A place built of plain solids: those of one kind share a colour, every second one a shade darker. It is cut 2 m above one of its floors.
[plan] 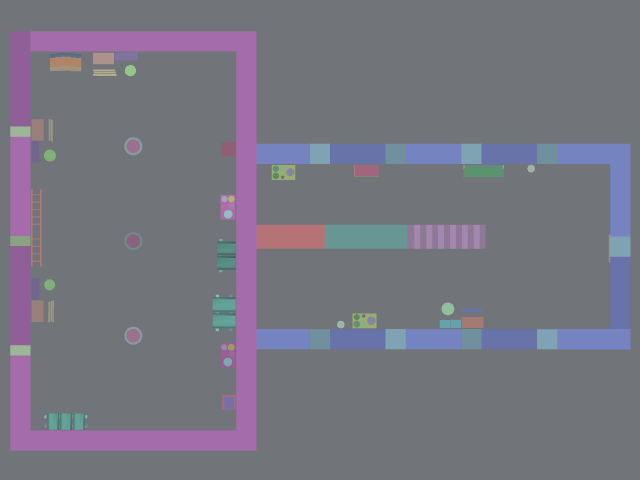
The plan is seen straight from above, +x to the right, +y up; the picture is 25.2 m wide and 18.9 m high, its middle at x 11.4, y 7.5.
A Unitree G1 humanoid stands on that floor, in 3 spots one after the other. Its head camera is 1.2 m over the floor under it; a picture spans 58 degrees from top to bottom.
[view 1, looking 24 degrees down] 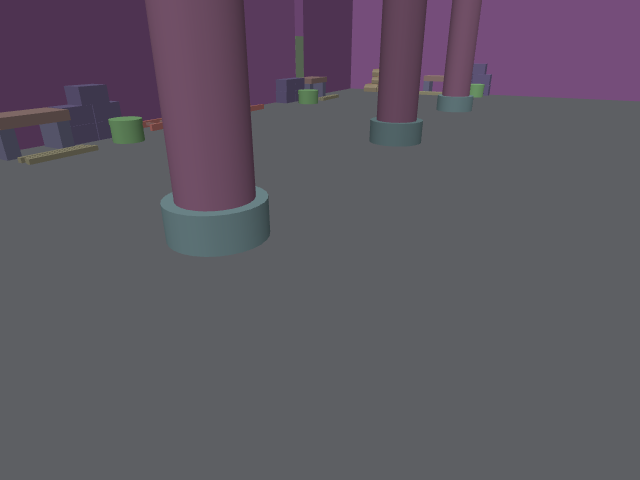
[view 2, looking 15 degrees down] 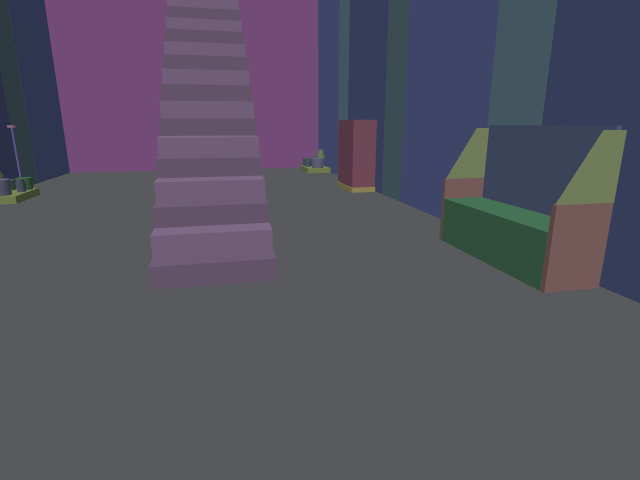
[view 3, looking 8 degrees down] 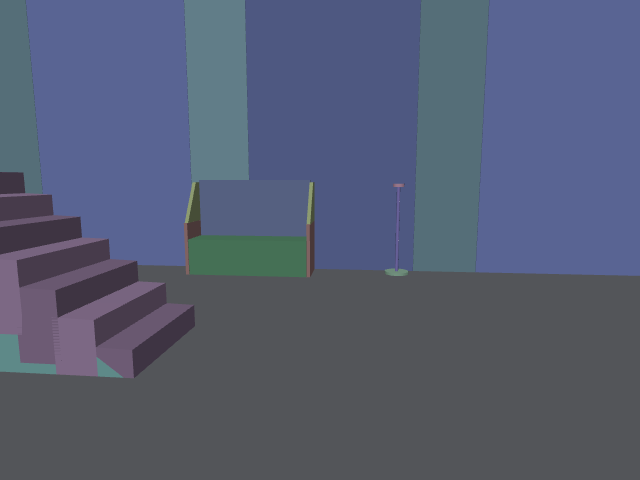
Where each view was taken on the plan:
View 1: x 5.98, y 1.60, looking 118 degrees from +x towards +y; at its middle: ground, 2.95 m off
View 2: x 21.16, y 7.71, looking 167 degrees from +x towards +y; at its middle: ground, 4.64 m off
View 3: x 19.31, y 4.79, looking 96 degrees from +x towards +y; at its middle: wall_vestibule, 5.79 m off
